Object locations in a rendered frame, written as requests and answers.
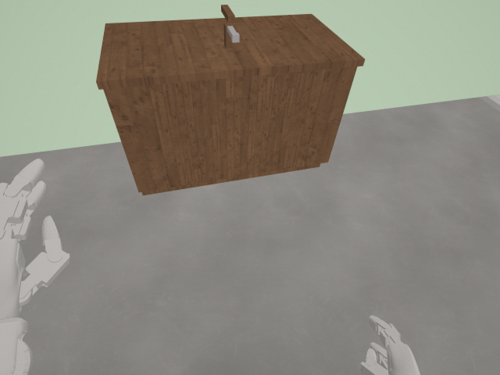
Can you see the counter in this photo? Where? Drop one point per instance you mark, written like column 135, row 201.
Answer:
column 194, row 109

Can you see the robot left forearm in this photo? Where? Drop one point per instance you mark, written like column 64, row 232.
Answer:
column 15, row 355

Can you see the right robot hand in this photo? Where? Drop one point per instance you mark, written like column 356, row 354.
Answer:
column 397, row 360

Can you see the left robot hand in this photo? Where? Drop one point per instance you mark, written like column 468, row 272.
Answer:
column 17, row 202

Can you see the tap lever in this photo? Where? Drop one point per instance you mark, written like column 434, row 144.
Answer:
column 235, row 37

